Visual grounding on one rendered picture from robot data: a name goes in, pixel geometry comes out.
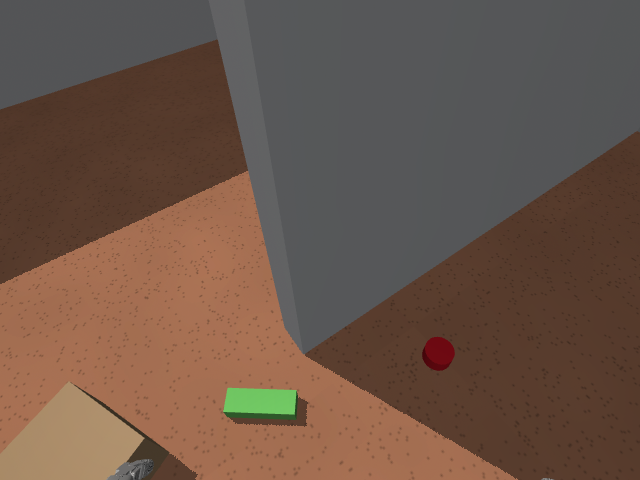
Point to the left robot hand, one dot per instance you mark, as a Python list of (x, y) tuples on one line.
[(133, 471)]

